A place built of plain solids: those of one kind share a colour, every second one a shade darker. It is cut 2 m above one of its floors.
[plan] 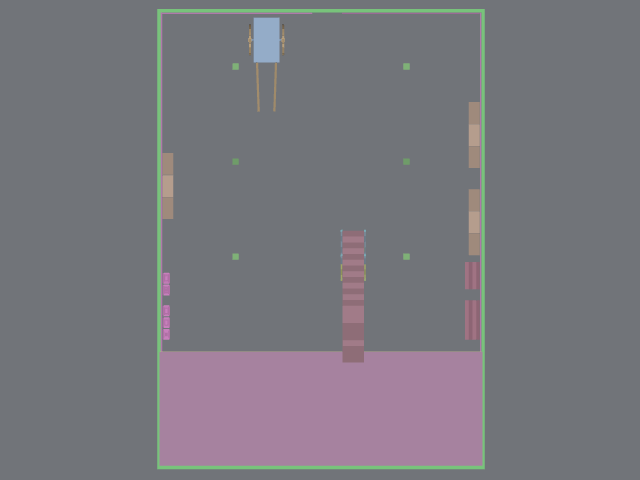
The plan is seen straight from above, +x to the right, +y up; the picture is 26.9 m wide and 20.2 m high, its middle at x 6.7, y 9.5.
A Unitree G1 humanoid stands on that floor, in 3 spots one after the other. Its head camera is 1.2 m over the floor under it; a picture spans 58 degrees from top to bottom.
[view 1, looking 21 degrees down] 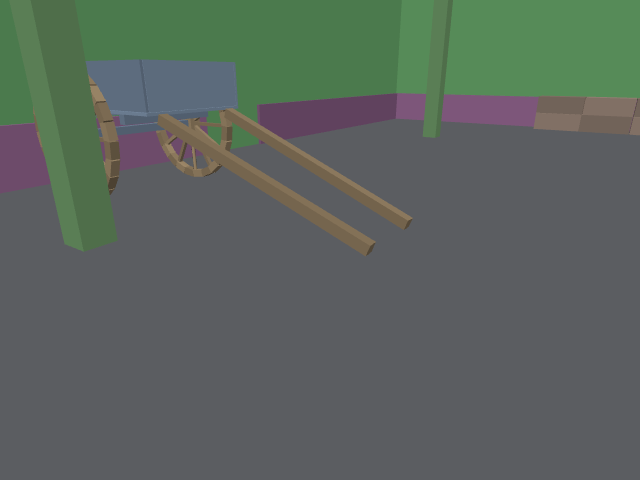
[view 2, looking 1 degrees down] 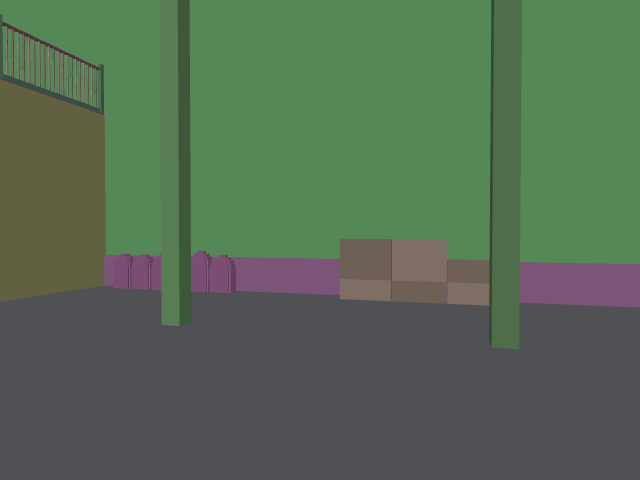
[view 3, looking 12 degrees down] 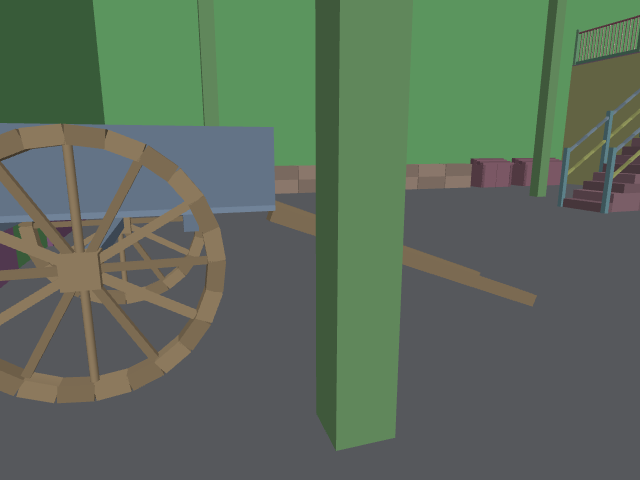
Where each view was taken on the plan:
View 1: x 1.57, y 13.64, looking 34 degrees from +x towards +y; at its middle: ground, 3.35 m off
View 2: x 8.10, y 12.19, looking -164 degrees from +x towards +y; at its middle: wall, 8.43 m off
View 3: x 1.57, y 17.47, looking -18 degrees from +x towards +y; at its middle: post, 1.78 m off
